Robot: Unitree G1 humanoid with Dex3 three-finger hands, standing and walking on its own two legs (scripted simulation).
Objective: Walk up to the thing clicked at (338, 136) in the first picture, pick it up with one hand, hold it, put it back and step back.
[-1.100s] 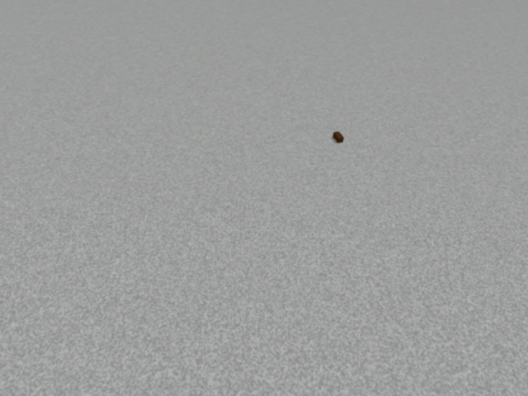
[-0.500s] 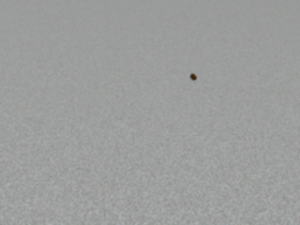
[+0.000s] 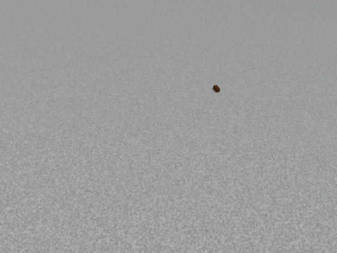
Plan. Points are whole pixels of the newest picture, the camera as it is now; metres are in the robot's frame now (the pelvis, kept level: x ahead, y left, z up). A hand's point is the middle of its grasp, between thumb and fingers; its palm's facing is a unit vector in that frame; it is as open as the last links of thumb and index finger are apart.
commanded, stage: stand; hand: left
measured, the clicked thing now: (216, 88) +1.80 -0.47 -0.77
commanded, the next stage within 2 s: walk up in 0.02 s
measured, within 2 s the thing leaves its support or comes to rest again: neither
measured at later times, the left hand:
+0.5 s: hand (93, 227) +0.25 +0.22 -0.14, palm faces -0.28 -0.83 -0.48, open 7.4 cm
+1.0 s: hand (147, 116) +0.70 +0.11 -0.13, palm faces -0.64 -0.62 -0.46, open 7.4 cm
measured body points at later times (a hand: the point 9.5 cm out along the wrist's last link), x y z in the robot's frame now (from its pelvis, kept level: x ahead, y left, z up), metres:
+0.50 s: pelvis +0.11 -0.05 -0.03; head +0.10 -0.09 +0.42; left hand +0.26 +0.26 -0.11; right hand +0.14 -0.41 -0.14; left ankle +0.16 +0.06 -0.70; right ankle +0.07 -0.19 -0.75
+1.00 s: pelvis +0.40 -0.03 -0.01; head +0.42 -0.05 +0.44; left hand +0.73 +0.14 -0.10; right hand +0.19 -0.30 -0.11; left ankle +0.45 +0.03 -0.75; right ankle +0.37 -0.17 -0.69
